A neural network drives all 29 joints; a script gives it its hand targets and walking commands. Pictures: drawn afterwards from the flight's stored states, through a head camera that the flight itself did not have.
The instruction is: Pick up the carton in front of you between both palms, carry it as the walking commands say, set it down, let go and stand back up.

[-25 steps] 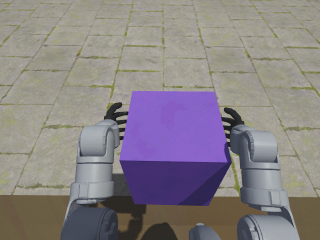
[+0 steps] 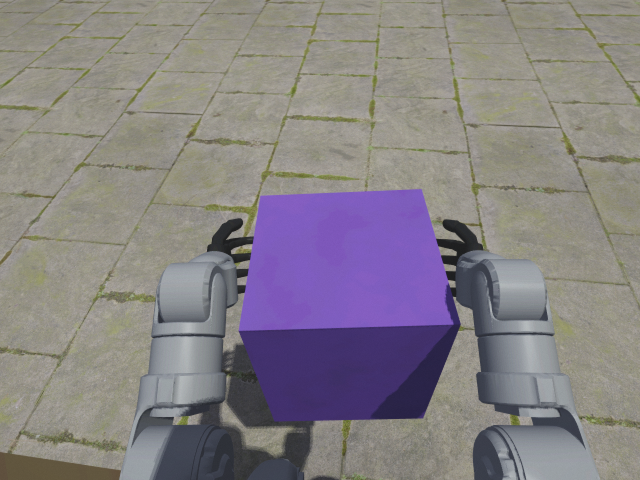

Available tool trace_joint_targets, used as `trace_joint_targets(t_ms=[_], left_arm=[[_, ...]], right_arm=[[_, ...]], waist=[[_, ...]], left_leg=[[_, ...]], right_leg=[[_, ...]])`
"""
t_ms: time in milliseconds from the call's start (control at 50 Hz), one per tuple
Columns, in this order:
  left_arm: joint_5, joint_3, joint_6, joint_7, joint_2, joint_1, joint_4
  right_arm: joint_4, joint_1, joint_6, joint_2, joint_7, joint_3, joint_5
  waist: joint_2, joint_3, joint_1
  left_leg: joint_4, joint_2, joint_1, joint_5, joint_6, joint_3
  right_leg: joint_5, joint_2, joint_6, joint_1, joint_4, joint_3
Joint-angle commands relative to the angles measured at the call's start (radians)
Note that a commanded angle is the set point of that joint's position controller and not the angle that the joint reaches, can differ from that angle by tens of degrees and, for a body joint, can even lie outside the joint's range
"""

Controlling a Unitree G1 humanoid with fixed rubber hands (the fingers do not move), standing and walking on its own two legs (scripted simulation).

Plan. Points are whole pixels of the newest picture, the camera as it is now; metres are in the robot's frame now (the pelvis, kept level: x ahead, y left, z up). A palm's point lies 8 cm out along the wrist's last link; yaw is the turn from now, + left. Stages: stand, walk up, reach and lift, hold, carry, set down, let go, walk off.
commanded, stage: carry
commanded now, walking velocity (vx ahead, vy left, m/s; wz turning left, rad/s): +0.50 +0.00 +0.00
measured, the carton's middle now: (344, 310) +0.34 +0.01 +0.01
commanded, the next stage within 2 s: none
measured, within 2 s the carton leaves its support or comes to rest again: neither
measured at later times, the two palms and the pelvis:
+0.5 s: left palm (260, 128) +0.66 +0.17 +0.08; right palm (433, 141) +0.63 -0.13 +0.07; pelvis +0.29 +0.05 -0.02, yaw -2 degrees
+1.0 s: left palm (290, 65) +0.89 +0.14 +0.08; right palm (430, 64) +0.90 -0.15 +0.07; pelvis +0.59 -0.01 -0.01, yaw +1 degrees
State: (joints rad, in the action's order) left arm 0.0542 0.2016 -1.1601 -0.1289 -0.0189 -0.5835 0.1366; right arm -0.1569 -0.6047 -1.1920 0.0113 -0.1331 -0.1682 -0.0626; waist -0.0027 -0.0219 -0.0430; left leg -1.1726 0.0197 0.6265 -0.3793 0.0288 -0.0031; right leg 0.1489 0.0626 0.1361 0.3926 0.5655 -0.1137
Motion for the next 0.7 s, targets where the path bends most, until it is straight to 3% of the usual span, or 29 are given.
trace_joint_targets(t_ms=[0,80,140,240,260,280,300,320,340,360,380,400,420,440,480,520,600,680], left_arm=[[-0.498,-0.676,0.027,0.271,-1.171,-0.767,-0.169],[-0.493,-0.698,0.03,0.273,-1.132,-0.727,-0.196],[-0.489,-0.707,0.022,0.269,-1.088,-0.712,-0.213],[-0.454,-0.681,0.002,0.271,-1.034,-0.643,-0.126],[-0.451,-0.674,0.0,0.272,-1.033,-0.643,-0.103],[-0.45,-0.668,-0.001,0.275,-1.04,-0.647,-0.084],[-0.451,-0.666,-0.002,0.278,-1.048,-0.663,-0.066],[-0.448,-0.663,-0.002,0.281,-1.052,-0.687,-0.053],[-0.451,-0.662,-0.008,0.284,-1.083,-0.708,-0.028],[-0.448,-0.642,-0.013,0.284,-1.093,-0.7,0.002],[-0.43,-0.643,-0.007,0.276,-1.1,-0.706,-0.016],[-0.427,-0.635,-0.002,0.269,-1.117,-0.738,-0.041],[-0.425,-0.633,0.004,0.258,-1.135,-0.759,-0.066],[-0.418,-0.629,0.008,0.247,-1.141,-0.762,-0.089],[-0.397,-0.63,0.014,0.224,-1.142,-0.729,-0.122],[-0.375,-0.631,0.02,0.206,-1.127,-0.688,-0.141],[-0.345,-0.653,0.025,0.186,-1.084,-0.656,-0.185],[-0.343,-0.686,0.008,0.187,-1.057,-0.614,-0.21]], right_arm=[[0.196,-0.707,0.075,1.127,0.193,0.608,0.399],[0.238,-0.69,0.081,1.091,0.183,0.643,0.378],[0.269,-0.693,0.07,1.047,0.178,0.659,0.375],[0.203,-0.643,0.032,0.98,0.192,0.634,0.35],[0.184,-0.64,0.027,0.973,0.198,0.625,0.346],[0.163,-0.637,0.024,0.966,0.203,0.611,0.342],[0.138,-0.631,0.024,0.965,0.208,0.593,0.336],[0.119,-0.62,0.026,0.957,0.215,0.571,0.33],[0.09,-0.626,0.027,0.942,0.219,0.546,0.316],[0.047,-0.599,0.029,0.95,0.224,0.532,0.317],[0.058,-0.604,0.032,0.996,0.234,0.551,0.346],[0.106,-0.677,0.04,1.047,0.244,0.573,0.386],[0.155,-0.753,0.045,1.088,0.252,0.598,0.427],[0.192,-0.812,0.049,1.123,0.257,0.62,0.462],[0.242,-0.852,0.054,1.16,0.262,0.652,0.508],[0.264,-0.839,0.055,1.161,0.265,0.663,0.525],[0.277,-0.791,0.055,1.129,0.271,0.668,0.523],[0.267,-0.694,0.038,1.081,0.273,0.653,0.485]], waist=[[-0.079,-0.472,-0.003],[-0.103,-0.469,-0.03],[-0.1,-0.433,-0.045],[-0.111,-0.357,-0.076],[-0.124,-0.357,-0.053],[-0.139,-0.381,-0.014],[-0.118,-0.426,0.042],[-0.046,-0.491,0.081],[0.177,-0.592,0.076],[0.279,-0.645,0.122],[0.199,-0.586,0.114],[0.116,-0.534,0.113],[0.063,-0.483,0.1],[0.052,-0.47,0.091],[0.058,-0.47,0.079],[0.078,-0.479,0.085],[0.095,-0.468,0.094],[0.117,-0.424,0.091]], left_leg=[[0.066,0.028,0.146,0.079,-0.015,0.011],[0.165,0.024,0.24,0.201,-0.013,0.037],[0.293,0.006,0.241,0.283,-0.002,0.061],[0.63,-0.064,0.076,0.433,0.037,0.142],[0.69,-0.076,-0.044,0.449,0.056,0.149],[0.722,-0.088,-0.193,0.463,0.07,0.166],[0.781,-0.082,-0.39,0.523,0.076,0.175],[0.729,0.036,-0.631,0.616,0.084,0.049],[0.574,0.327,-0.942,0.952,0.206,-0.301],[0.678,0.386,-1.044,0.644,0.337,-0.568],[0.743,0.341,-0.97,0.407,0.313,-0.544],[0.772,0.3,-0.879,0.339,0.265,-0.483],[0.795,0.278,-0.784,0.366,0.232,-0.417],[0.819,0.26,-0.71,0.339,0.213,-0.372],[0.843,0.233,-0.647,0.332,0.187,-0.306],[0.849,0.228,-0.676,0.414,0.192,-0.263],[0.845,0.215,-0.784,0.629,0.177,-0.188],[0.835,0.187,-0.854,0.762,0.14,-0.103]], right_leg=[[-0.435,-0.296,0.071,-0.466,-0.149,0.36],[-0.646,-0.265,0.043,-0.587,-0.103,0.298],[-0.681,-0.232,0.038,-0.615,-0.09,0.263],[-0.721,-0.191,0.022,-0.599,-0.047,0.192],[-0.761,-0.192,0.004,-0.545,-0.018,0.171],[-0.805,-0.195,-0.018,-0.493,0.057,0.146],[-0.759,-0.177,-0.047,-0.413,0.194,0.088],[-0.457,-0.146,-0.078,-0.232,0.378,0.062],[0.22,-0.058,-0.127,0.07,0.615,0.07],[0.451,0.029,-0.14,0.293,0.841,0.119],[0.391,-0.024,-0.113,0.373,0.863,0.15],[0.327,-0.053,-0.102,0.387,0.824,0.145],[0.275,-0.082,-0.104,0.371,0.767,0.143],[0.244,-0.102,-0.11,0.331,0.716,0.146],[0.218,-0.112,-0.125,0.285,0.653,0.12],[0.189,-0.121,-0.14,0.315,0.586,0.1],[0.096,-0.129,-0.155,0.399,0.437,0.062],[-0.027,-0.117,-0.146,0.388,0.244,0.029]])
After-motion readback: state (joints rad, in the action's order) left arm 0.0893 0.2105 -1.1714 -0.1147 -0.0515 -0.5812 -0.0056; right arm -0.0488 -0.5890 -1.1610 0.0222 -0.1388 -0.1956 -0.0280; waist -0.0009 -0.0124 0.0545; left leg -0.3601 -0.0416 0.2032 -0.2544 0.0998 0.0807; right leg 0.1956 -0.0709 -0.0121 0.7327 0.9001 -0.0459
